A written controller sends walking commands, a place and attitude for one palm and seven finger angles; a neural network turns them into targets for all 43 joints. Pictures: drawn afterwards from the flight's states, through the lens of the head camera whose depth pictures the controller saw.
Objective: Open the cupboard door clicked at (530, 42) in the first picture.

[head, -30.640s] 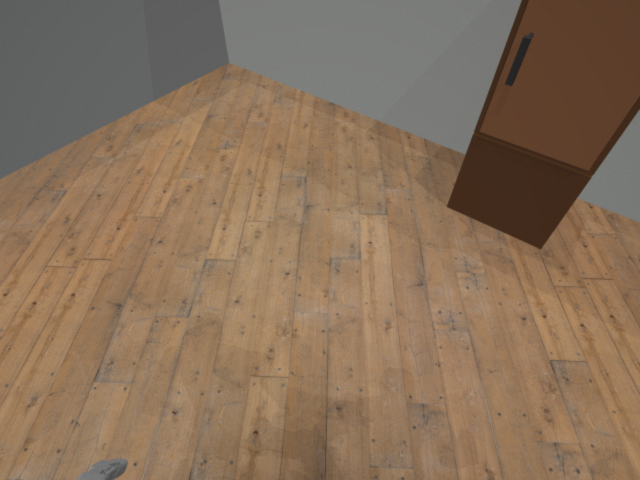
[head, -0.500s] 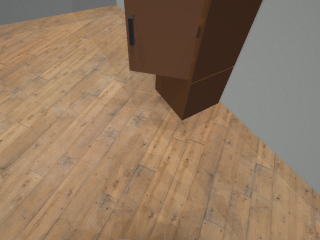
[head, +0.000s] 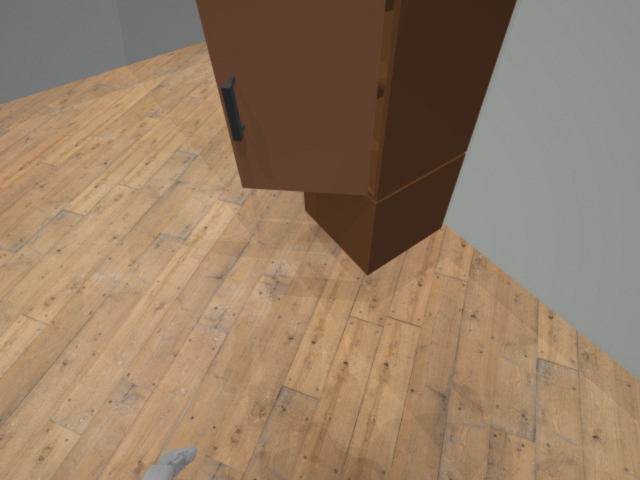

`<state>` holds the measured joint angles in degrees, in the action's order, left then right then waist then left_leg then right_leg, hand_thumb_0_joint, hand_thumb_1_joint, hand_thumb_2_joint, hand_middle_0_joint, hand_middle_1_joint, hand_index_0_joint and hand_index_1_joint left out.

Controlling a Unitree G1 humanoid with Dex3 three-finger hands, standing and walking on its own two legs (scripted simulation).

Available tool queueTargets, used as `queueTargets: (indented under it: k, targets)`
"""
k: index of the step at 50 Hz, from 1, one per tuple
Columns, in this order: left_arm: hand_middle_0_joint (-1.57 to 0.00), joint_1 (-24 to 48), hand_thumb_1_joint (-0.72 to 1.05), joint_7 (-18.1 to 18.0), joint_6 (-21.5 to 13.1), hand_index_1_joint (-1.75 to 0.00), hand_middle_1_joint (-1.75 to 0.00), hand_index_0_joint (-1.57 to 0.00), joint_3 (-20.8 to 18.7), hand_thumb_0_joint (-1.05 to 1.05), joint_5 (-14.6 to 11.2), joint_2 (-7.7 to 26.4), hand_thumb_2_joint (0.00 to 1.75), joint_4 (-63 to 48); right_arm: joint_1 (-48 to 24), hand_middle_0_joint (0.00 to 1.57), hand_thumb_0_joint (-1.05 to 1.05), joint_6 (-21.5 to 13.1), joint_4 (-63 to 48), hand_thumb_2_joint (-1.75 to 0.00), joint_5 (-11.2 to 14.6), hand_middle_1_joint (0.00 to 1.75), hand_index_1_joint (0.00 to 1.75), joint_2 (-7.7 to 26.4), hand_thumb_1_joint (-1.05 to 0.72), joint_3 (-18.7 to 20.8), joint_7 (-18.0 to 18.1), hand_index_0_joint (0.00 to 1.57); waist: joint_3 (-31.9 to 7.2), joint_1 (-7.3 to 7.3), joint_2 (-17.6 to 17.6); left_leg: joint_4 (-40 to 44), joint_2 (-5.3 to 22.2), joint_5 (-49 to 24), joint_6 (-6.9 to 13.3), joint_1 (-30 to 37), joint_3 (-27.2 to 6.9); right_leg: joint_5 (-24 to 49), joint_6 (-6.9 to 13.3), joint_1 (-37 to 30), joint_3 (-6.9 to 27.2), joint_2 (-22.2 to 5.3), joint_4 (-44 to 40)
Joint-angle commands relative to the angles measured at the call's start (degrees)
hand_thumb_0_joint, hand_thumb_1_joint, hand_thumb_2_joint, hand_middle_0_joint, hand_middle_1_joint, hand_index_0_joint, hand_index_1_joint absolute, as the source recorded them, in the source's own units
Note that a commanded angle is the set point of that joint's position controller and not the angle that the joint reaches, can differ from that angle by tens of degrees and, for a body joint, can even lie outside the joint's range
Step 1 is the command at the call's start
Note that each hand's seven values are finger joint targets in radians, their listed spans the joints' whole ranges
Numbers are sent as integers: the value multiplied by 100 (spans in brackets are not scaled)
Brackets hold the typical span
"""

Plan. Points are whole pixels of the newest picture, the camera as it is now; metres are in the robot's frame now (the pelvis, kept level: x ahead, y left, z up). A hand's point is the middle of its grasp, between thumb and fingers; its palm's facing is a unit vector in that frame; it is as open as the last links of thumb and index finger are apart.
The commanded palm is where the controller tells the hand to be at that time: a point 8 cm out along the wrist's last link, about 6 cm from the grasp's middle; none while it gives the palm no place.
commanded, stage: take the last steps up to it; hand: left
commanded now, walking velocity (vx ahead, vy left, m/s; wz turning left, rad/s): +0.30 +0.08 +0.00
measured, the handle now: (235, 109) +0.91 +0.23 -0.05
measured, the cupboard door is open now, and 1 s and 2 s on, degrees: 48 48 48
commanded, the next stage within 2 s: come to a stop and stand still in 0.62 s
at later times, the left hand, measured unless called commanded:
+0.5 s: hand (153, 462) +0.18 +0.26 -0.17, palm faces +0.04 -0.98 -0.18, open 7.4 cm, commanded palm none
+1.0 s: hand (192, 318) +0.41 +0.26 -0.17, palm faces -0.04 -0.98 -0.22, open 7.3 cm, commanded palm none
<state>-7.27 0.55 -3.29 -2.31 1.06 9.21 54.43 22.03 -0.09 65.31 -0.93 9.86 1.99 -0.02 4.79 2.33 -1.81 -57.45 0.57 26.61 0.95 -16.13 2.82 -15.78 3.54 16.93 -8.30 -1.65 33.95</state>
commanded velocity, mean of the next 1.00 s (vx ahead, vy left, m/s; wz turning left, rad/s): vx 0.07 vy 0.04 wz -0.02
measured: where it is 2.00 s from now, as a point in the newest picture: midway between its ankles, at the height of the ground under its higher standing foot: (309, 449)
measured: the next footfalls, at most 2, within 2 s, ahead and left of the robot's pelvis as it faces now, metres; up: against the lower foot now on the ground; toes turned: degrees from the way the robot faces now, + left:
left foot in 0.34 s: +0.26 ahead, +0.17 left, +0.00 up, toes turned +5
right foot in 0.70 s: +0.33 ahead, -0.05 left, +0.00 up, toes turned -5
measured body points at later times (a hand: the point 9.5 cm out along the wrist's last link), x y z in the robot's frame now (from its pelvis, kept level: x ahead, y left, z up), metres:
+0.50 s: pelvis +0.19 +0.07 +0.01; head +0.21 +0.08 +0.46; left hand +0.17 +0.31 -0.15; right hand +0.27 -0.16 -0.13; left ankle +0.22 +0.17 -0.73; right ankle +0.15 -0.05 -0.65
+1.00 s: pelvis +0.33 +0.07 +0.00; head +0.36 +0.08 +0.45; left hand +0.41 +0.31 -0.16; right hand +0.34 -0.16 -0.15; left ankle +0.35 +0.18 -0.73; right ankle +0.30 -0.04 -0.72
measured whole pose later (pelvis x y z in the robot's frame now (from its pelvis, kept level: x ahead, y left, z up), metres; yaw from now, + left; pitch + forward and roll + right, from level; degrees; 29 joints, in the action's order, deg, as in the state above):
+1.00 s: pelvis +0.33 +0.07 +0.00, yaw -4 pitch +0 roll +0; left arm -10.0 -1.9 1.6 -2.1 0.3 11.6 58.6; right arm 13.1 1.5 60.1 -0.7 8.9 1.5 1.5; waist 3.9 0.4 1.9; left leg -32.8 1.6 16.1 1.0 -15.9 5.6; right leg -22.4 0.0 15.0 -3.7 -2.2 37.7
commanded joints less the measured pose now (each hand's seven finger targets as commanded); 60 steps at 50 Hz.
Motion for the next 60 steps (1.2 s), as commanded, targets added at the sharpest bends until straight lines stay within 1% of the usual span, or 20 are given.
queueTargets:
  k: [1, 11, 14, 15, 16, 17, 18, 24, 32, 34, 35, 36, 38, 41, 44, 46, 51, 57, 59, 60]
  targets:
    - [-20, -1073, 90, -119, -92, -30, -30, -20, -187, 0, -25, 651, 90, 160, -414, 20, 0, -151, -601, -90, -66, 30, 30, 244, -90, 90, -31, 20, -196, -346, 843, -305, 634, -851, -223, -1647, -277, 1018, 599, -910, 1628, -1798, -2344]
    - [-20, -1355, 90, -61, -134, -30, -30, -20, -241, 0, 21, 1004, 90, 623, -1441, 20, 0, -190, -1116, -90, -39, 30, 30, 205, -90, 137, -234, 20, -60, -469, 997, 2079, 335, -1465, -263, -1082, 251, 1068, 430, -1081, 1039, -1588, -2189]
    - [-20, -1205, 90, -63, -61, -30, -30, -20, -265, 0, 9, 1050, 90, 644, -967, 20, 0, -270, -1008, -90, -58, 30, 30, 434, -90, 165, -181, 20, -108, -104, 727, 2936, 65, -1623, -155, 386, 485, 1066, 200, -440, 734, -1300, -1406]
    - [-20, -1195, 90, -41, -41, -30, -30, -20, -235, 0, 9, 915, 90, 584, -290, 20, 0, -311, -811, -90, -77, 30, 30, 738, -90, 229, -112, 20, -424, 184, 131, 3112, 250, -1381, -18, 1496, 231, 1093, 64, 138, 527, -1020, -334]
    - [-20, -1307, 90, -15, -20, -30, -30, -20, -180, 0, -27, 608, 90, 444, 471, 20, 0, -344, -662, -90, -161, 30, 30, 1338, -90, 375, -20, 20, -931, 430, -1054, 3439, 1557, -1146, 513, 2509, -1507, -309, -229, 1235, -22, -307, 1314]
    - [-20, -1089, 90, -7, -31, -30, -30, -20, -114, 0, -26, 505, 90, 195, 989, 20, 0, -284, -625, -90, -146, 30, 30, 1644, -90, 407, 71, 20, -1140, 555, -1369, 4160, 2379, -1019, 1043, 2599, -2705, -1849, -285, 1849, 164, 87, 2879]
    - [-20, -799, 90, -34, -18, -30, -30, -20, -99, 0, -14, 536, 90, 109, 682, 20, 0, -252, -680, -90, -128, 30, 30, 1555, -90, 364, 87, 20, -871, 438, -761, 4302, 2482, -493, 1189, 1902, -2817, -1746, -175, 2073, 596, -162, 3731]
    - [-20, -1133, 90, 59, 179, -30, -30, -20, -101, 0, 34, 303, 90, 333, -577, 20, 0, -393, -937, -90, -79, 30, 30, 823, -90, 113, 134, 20, -424, -333, -420, 4719, 1581, -1390, 823, 207, -808, -397, -294, 1191, 592, -553, 2645]
    - [-20, -829, 90, 45, 165, -30, -30, -20, -111, 0, 56, 384, 90, 189, -492, 20, 0, -279, -704, -90, -66, 30, 30, 798, -90, 127, 102, 20, -306, -416, -163, 4013, 1225, -1325, 669, 63, -291, 206, -332, -461, 159, -98, -97]
    - [-20, -1296, 90, -8, 81, -30, -30, -20, -206, 0, 63, 824, 90, 339, -525, 20, 0, -285, -697, -90, -9, 30, 30, 524, -90, 66, 72, 20, -373, -650, 509, 2835, 516, -788, 178, -693, 269, 338, -71, -1583, 1123, -706, -1011]
    - [-20, -1633, 90, -34, 60, -30, -30, -20, -298, 0, 51, 1299, 90, 437, -381, 20, 0, -275, -795, -90, -4, 30, 30, 358, -90, 38, 30, 20, -421, -705, 1560, 1888, -45, 137, -103, -1595, 686, 299, 472, -2191, 2512, -1772, -1565]
    - [-20, -1849, 90, -63, 73, -30, -30, -20, -325, 0, 15, 1507, 90, 444, -502, 20, 0, -242, -865, -90, -6, 30, 30, 509, -90, 72, 32, 20, -533, -812, 1533, 851, -10, 1077, -147, -1640, 479, 82, 1023, -1976, 3182, -2404, -2050]
    - [-20, -1232, 90, -181, 36, -30, -30, -20, -204, 0, -4, 1045, 90, 348, -727, 20, 0, -178, -799, -90, 23, 30, 30, 491, -90, 74, 110, 20, -355, -524, 1393, 399, 309, 510, -199, -1525, -217, 2487, 1040, -1503, 2566, -2153, -1808]
    - [-20, -625, 90, -243, 63, -30, -30, -20, -140, 0, -8, 956, 90, 247, -372, 20, 0, -37, -546, -90, 88, 30, 30, 189, -90, -37, 146, 20, -853, -226, 919, 1670, 176, -113, -367, -577, -4, 5282, 768, -1433, 1207, -1587, -1069]
    - [-20, -519, 90, -270, 215, -30, -30, -20, -151, 0, -94, 1004, 90, 297, -78, 20, 0, 57, -392, -90, 51, 30, 30, 321, -90, 6, 161, 20, -946, -139, 624, 3192, 132, -2341, -359, 441, 144, 4197, 202, -1055, 846, -1130, -412]
    - [-20, -648, 90, -284, 348, -30, -30, -20, -123, 0, -119, 819, 90, 169, -263, 20, 0, 70, -633, -90, 4, 30, 30, 859, -90, 125, 200, 20, -854, -269, -380, 3140, 1218, -5374, 247, 727, -743, 1906, -293, -323, 482, -523, -39]
    - [-20, -380, 90, -253, 560, -30, -30, -20, -163, 0, -108, 711, 90, -4, -473, 20, 0, 122, -813, -90, -85, 30, 30, 1105, -90, 218, 323, 20, -587, -115, -1020, 3378, 1941, -6684, 1179, 883, -1383, -1987, -350, 502, 852, 66, 1858]
    - [-20, -908, 90, -217, 483, -30, -30, -20, -191, 0, -51, 740, 90, 14, -925, 20, 0, 174, -1017, -90, -7, 30, 30, 1201, -90, 334, 270, 20, -1122, -328, -402, 2845, 1394, -4669, 583, 730, -780, 425, -309, -777, 680, 66, -548]
    - [-20, -829, 90, -258, 401, -30, -30, -20, -238, 0, 54, 1325, 90, -47, -896, 20, 0, 229, -1162, -90, 67, 30, 30, 701, -90, 274, 182, 20, -787, -229, 1436, 1890, 177, -1012, -166, -362, 105, 2744, 298, -979, 2364, -1528, -1441]
    - [-20, -733, 90, -228, 367, -30, -30, -20, -185, 0, 40, 1398, 90, -81, -1075, 20, 0, 300, -1195, -90, 71, 30, 30, 637, -90, 256, 131, 20, -589, -321, 1210, 996, -128, 513, -262, -275, -106, 2833, 774, -306, 2513, -2018, -1724]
